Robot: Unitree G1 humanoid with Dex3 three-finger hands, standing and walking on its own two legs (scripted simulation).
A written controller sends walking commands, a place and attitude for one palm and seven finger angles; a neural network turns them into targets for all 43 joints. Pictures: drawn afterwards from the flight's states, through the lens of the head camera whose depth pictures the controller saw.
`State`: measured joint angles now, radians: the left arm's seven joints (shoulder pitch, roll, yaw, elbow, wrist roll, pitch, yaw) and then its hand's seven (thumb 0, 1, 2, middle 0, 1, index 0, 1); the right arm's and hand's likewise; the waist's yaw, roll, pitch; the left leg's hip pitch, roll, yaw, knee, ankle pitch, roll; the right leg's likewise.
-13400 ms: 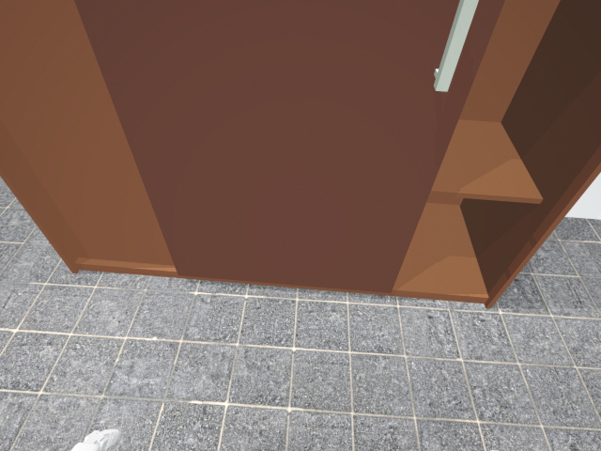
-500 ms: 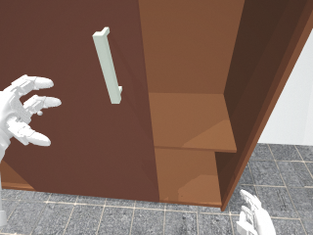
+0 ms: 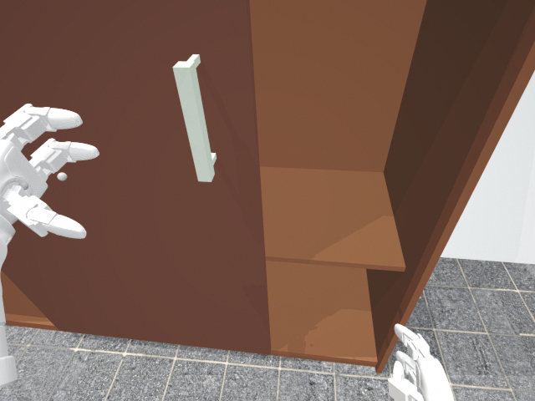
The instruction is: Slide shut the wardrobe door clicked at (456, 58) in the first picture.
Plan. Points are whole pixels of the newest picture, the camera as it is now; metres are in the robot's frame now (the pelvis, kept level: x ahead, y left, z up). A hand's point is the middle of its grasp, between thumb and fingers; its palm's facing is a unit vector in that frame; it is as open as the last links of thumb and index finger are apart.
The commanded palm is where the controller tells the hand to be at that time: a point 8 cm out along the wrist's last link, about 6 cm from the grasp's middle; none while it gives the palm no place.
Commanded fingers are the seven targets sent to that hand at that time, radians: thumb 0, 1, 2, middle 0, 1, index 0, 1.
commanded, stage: move the hooked fingers beside the handle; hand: left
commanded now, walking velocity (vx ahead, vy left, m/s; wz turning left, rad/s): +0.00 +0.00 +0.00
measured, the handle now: (200, 121) +0.47 +0.17 +0.23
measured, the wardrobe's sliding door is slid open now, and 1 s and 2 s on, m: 0.38 0.38 0.38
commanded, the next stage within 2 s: none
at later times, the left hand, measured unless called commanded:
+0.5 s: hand (107, 158) +0.34 +0.26 +0.24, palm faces +0.09 -0.99 -0.10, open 13.9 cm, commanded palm +0.30 +0.30 +0.25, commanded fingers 0.00 -0.50 0.30 -0.30 -1.20 -0.30 -1.20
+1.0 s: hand (130, 143) +0.38 +0.25 +0.24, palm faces +0.05 -1.00 -0.05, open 13.9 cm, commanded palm +0.35 +0.29 +0.24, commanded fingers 0.00 -0.50 0.30 -0.30 -1.20 -0.30 -1.20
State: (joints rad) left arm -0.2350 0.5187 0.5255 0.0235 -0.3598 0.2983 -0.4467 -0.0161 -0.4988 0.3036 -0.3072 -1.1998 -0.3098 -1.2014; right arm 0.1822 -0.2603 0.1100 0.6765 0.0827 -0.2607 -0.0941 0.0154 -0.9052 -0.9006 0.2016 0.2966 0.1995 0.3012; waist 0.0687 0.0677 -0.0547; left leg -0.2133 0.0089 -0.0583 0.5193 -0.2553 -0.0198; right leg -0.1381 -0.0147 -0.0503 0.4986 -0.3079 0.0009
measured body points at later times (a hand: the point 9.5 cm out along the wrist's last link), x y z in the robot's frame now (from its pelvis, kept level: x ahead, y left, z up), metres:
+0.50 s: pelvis +0.00 +0.00 +0.00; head -0.02 -0.03 +0.45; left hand +0.33 +0.32 +0.24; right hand +0.19 -0.23 -0.08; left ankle +0.02 +0.13 -0.74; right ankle -0.02 -0.12 -0.74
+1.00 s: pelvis +0.01 +0.00 +0.00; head +0.00 -0.02 +0.45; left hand +0.37 +0.30 +0.24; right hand +0.18 -0.24 -0.09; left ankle +0.02 +0.13 -0.74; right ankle -0.02 -0.12 -0.74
